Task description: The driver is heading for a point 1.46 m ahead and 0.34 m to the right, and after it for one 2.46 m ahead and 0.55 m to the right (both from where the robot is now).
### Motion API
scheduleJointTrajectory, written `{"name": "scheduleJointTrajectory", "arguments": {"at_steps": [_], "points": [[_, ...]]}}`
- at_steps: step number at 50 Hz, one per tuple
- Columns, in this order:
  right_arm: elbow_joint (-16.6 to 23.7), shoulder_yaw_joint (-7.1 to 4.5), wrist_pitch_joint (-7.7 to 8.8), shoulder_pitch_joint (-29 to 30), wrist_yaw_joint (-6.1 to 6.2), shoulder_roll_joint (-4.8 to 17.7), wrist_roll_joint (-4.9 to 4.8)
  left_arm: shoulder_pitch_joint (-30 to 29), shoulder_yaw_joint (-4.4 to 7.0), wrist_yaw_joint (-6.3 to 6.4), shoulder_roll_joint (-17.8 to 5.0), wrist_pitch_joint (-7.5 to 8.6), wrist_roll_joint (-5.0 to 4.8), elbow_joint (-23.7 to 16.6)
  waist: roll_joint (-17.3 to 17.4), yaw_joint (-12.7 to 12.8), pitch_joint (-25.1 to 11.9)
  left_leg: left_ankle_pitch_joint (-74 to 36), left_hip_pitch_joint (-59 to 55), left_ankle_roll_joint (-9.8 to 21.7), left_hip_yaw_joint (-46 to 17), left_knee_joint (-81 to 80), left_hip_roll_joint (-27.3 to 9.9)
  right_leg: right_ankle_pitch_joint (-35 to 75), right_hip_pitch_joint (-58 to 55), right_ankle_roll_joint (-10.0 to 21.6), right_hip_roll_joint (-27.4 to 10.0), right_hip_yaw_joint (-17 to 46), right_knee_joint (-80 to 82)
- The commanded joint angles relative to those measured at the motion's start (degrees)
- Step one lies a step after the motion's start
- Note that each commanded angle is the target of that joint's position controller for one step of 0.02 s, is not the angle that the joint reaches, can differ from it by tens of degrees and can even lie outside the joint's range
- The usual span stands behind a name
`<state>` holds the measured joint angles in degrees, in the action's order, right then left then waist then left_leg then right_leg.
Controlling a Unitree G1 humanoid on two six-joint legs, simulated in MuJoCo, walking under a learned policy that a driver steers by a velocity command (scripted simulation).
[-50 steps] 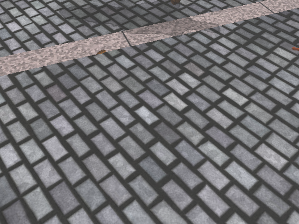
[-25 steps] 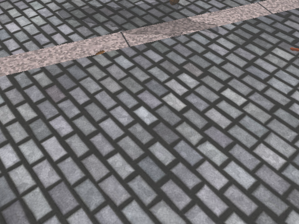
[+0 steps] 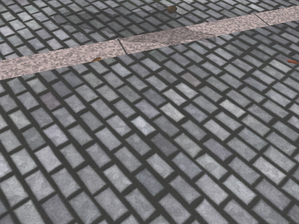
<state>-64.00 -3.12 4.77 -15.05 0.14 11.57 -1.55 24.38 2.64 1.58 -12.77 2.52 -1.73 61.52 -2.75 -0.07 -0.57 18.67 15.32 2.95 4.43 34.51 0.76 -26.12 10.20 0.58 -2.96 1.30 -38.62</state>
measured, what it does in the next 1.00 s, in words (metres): walks ahead: right foot, then left foot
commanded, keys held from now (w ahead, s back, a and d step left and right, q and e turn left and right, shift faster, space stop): w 0.90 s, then w+e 0.10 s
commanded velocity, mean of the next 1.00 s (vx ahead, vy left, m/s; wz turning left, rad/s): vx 0.46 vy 0.00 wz -0.01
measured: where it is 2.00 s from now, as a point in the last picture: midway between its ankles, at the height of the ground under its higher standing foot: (174, 121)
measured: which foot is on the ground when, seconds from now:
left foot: down 0.00-0.46, up 0.48-0.98, down 1.00-1.00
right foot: up 0.00-0.42, down 0.44-1.00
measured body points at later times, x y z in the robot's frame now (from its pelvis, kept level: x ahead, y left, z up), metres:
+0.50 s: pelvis +0.25 -0.05 -0.01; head +0.29 -0.05 +0.44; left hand +0.45 +0.19 -0.11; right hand +0.17 -0.30 -0.15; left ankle +0.03 +0.10 -0.65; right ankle +0.36 -0.14 -0.73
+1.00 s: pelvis +0.55 -0.01 +0.00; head +0.58 -0.01 +0.45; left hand +0.48 +0.25 -0.15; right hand +0.76 -0.24 -0.10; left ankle +0.69 +0.10 -0.73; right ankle +0.37 -0.14 -0.72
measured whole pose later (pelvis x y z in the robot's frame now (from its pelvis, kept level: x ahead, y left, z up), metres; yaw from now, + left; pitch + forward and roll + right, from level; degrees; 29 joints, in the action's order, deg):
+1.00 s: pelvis +0.55 -0.01 +0.00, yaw -1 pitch +3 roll -2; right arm -49.0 -2.6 6.4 0.1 -1.9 12.9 -1.0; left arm 24.5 3.3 0.5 -14.1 3.6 -0.9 59.6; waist 0.7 4.0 0.7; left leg 2.0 29.2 3.8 1.5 28.1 -2.2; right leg -25.3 -3.9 0.3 0.7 -1.7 -20.0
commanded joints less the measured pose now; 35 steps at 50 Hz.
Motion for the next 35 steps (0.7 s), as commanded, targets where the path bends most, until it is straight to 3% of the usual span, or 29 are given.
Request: {"name": "scheduleJointTrajectory", "arguments": {"at_steps": [1, 2, 4, 5, 6, 8, 11, 14, 17, 19, 20, 21, 22, 23, 24, 25, 26, 27, 28, 29, 31, 35], "points": [[-3.0, -1.67, 1.81, -19.4, -0.64, 10.5, 1.17, -9.3, 0.15, -0.2, -3.0, 3.38, -0.86, -8.3, 15.2, -7.0, 2.3, 10.6, -24.2, 14.3, -47.3, -25.2, -24.1, -4.4, 36.9, 1.9, 3.7, 3.0, -31.6], [-1.3, -0.77, 2.46, -14.3, -0.63, 7.8, 1.11, -9.7, 0.23, -0.8, -3.3, 3.98, -1.63, -8.5, 10.5, -4.6, 5.8, 9.2, -22.1, 12.8, -41.1, -24.3, -23.2, 0.4, 40.8, 3.6, 0.7, 4.6, -36.3], [1.0, 0.32, 2.48, -8.8, -1.2, 5.9, 1.12, -10.4, 0.89, -1.22, -4.5, 4.56, -0.6, -8.1, 5.9, -2.2, 7.0, 0.5, -18.7, 9.1, -27.5, -25.2, -18.1, 10.5, 40.2, 4.9, -3.2, 3.2, -32.6], [1.1, 0.93, 2.11, -8.7, -1.21, 4.3, 1.32, -11.2, 1.55, -1.43, -5.6, 4.43, -0.09, -8.2, 6.4, -1.7, 6.8, -6.0, -17.3, 7.3, -21.7, -25.7, -15.5, 13.3, 37.5, 4.6, -4.3, 2.2, -29.3], [0.9, 1.26, 1.65, -10.1, -0.97, 3.5, 1.48, -11.2, 1.73, -1.8, -5.3, 4.07, -0.03, -8.2, 7.5, -1.7, 6.2, -10.9, -16.7, 6.6, -17.9, -25.9, -13.8, 14.7, 35.5, 4.1, -4.5, 1.0, -26.8], [0.7, 1.34, 1.07, -12.6, -0.1, 4.6, 1.6, -13.4, 1.41, -2.28, -3.3, 3.22, 0.17, -8.9, 7.1, -1.8, 6.2, -18.1, -16.2, 7.0, -13.9, -26.6, -12.8, 16.8, 35.4, 2.3, -4.3, -1.0, -22.5], [2.0, 1.1, 0.51, -12.3, 0.98, 7.1, 1.86, -22.7, 0.29, -2.49, -1.3, 2.98, 0.36, -12.7, 6.2, -3.0, 8.3, -19.9, -12.4, 7.4, -10.4, -28.5, -12.2, 22.4, 33.5, 0.5, -3.2, -2.7, -8.6], [2.2, 0.56, 0.44, -14.5, 1.31, 8.7, 1.36, -28.8, -0.19, -3.23, -1.9, 3.07, 0.0, -14.9, 7.6, -4.3, 9.1, -18.7, -10.9, 7.4, -8.2, -30.1, -12.4, 26.8, 28.2, 0.5, -1.0, -4.8, 0.6], [1.7, 0.07, 0.27, -15.4, 1.36, 8.8, 0.55, -31.8, -0.15, -4.09, -3.3, 3.3, -0.23, -16.6, 7.6, -3.5, 10.1, -22.2, -16.2, 6.7, -7.3, -28.6, -14.9, 26.9, 27.5, 2.6, -0.6, -3.7, 5.6], [2.2, -0.48, -0.14, -14.1, 1.33, 9.8, 0.73, -29.4, 0.65, -4.5, -5.2, 3.65, -0.11, -16.7, 8.4, -0.8, 7.2, -35.4, -20.1, 5.5, -6.0, -23.3, -15.8, 24.3, 22.4, 4.5, 1.0, -4.3, 7.2], [2.5, -0.81, -0.5, -13.3, 1.31, 10.6, 0.99, -25.2, 1.51, -4.44, -6.9, 3.69, -0.07, -15.7, 9.8, 1.8, 3.6, -46.7, -21.1, 4.8, -5.2, -17.8, -15.7, 22.9, 16.0, 5.6, 3.0, -5.6, 6.5], [2.9, -0.78, -1.04, -12.2, 1.27, 10.5, 1.33, -16.0, 2.89, -4.16, -9.1, 3.55, -0.2, -13.0, 10.2, 6.5, -1.9, -54.5, -19.3, 3.5, -3.4, -7.2, -13.8, 22.0, 4.6, 7.1, 5.1, -6.8, 6.3], [4.0, -0.31, -1.19, -11.2, 1.11, 9.7, 1.73, -5.6, 4.16, -3.62, -11.9, 3.2, -0.21, -10.2, 9.1, 11.0, -8.1, -47.8, -9.1, 1.6, -2.2, 7.3, -11.4, 21.2, -11.8, 9.4, 1.2, -2.1, 5.1], [5.2, 1.53, -0.34, -17.5, 0.42, 2.4, 1.8, 2.2, 5.39, -3.22, -17.6, 2.86, 1.5, -8.5, -5.3, 8.3, -18.5, -19.3, 12.5, -1.9, -1.4, 31.7, -1.7, 7.9, -33.4, 17.9, -14.7, 25.0, 9.6], [4.5, 2.07, 1.66, -17.6, -0.14, 1.1, 0.62, 1.7, 4.2, -3.45, -15.0, 2.84, 1.58, -8.1, -11.1, 7.6, -23.7, 11.9, 20.4, -1.6, -10.8, 43.9, 3.0, 2.3, -35.3, 20.7, -20.4, 45.8, 22.5], [6.7, 0.61, 2.89, -11.5, -0.39, 6.2, -1.02, -4.1, 3.04, -3.6, -11.2, 3.25, 0.99, -8.6, -8.3, 6.4, -13.7, 9.8, 26.3, -0.3, -12.1, 48.0, -0.9, 1.8, -27.6, 17.0, -18.0, 38.6, 23.7], [8.2, 0.29, 3.4, -6.6, -0.11, 7.9, -1.48, -9.7, 2.18, -3.66, -8.4, 3.54, 0.87, -9.9, -3.5, 4.8, -7.1, 4.7, 26.1, 0.6, -10.1, 46.4, -4.2, 7.5, -17.5, 14.7, -16.0, 28.5, 24.2], [8.5, -0.13, 3.27, -4.6, 0.52, 7.9, -0.86, -13.8, 1.64, -4.01, -6.9, 3.97, 1.4, -10.3, 1.0, 2.5, -3.6, -0.1, 22.9, 0.8, -9.1, 42.4, -6.8, 14.0, -8.1, 13.3, -13.8, 21.4, 25.7], [8.3, -0.7, 2.39, -5.3, 0.99, 7.4, -0.07, -15.9, 1.12, -4.33, -5.1, 4.41, 1.95, -10.3, 0.7, 0.2, -2.0, -2.6, 18.9, 1.1, -9.3, 39.0, -8.8, 17.8, -2.0, 12.0, -11.2, 15.9, 27.1], [8.0, -0.69, 1.4, -7.0, 1.09, 6.0, 0.09, -16.1, 0.88, -4.54, -4.3, 4.49, 2.23, -9.7, -0.9, -1.3, -1.6, -3.6, 16.0, 1.2, -9.4, 37.0, -9.6, 18.3, 1.3, 12.0, -10.0, 13.1, 28.6], [8.4, -0.74, 0.15, -7.0, 1.22, 4.6, 0.23, -13.9, 0.96, -4.17, -5.0, 4.64, 2.02, -8.3, -1.3, -2.1, 0.2, -4.3, 15.7, 0.7, -8.5, 33.4, -10.2, 20.0, 4.9, 13.1, -9.1, 9.8, 31.2], [12.3, -1.39, -0.09, 3.3, 1.22, 6.3, 1.25, -8.9, 1.43, -2.22, -8.0, 4.36, 2.0, -6.8, 0.5, -0.4, 3.6, -15.4, 25.4, -1.7, -7.9, 20.6, -10.9, 22.5, 1.8, 13.4, -9.2, 7.4, 33.6]]}}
